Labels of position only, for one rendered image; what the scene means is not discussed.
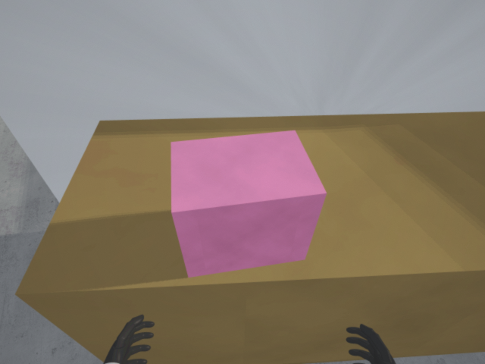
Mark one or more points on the pedestal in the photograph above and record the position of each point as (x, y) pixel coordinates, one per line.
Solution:
(399, 246)

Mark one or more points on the right robot hand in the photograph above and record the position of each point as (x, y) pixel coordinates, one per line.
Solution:
(378, 352)

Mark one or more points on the carton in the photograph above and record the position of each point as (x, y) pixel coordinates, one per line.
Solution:
(243, 201)

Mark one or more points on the left robot hand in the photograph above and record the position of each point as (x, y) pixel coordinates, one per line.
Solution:
(121, 349)

